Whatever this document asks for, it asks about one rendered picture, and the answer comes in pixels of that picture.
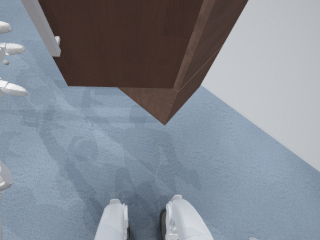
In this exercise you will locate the left robot hand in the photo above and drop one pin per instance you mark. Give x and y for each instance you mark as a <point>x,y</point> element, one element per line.
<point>10,49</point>

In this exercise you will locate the cupboard door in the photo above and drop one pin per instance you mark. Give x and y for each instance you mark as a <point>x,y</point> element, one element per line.
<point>121,43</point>

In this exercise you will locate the right robot shin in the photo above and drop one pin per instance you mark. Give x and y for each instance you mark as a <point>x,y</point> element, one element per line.
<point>171,233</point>

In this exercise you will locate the handle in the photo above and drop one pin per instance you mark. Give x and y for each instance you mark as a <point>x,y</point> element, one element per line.
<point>40,22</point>

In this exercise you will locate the robot left upper arm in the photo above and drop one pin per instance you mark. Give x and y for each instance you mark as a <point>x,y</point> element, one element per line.
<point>6,181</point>

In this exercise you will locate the robot right thigh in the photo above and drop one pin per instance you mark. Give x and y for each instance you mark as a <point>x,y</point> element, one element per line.
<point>189,224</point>

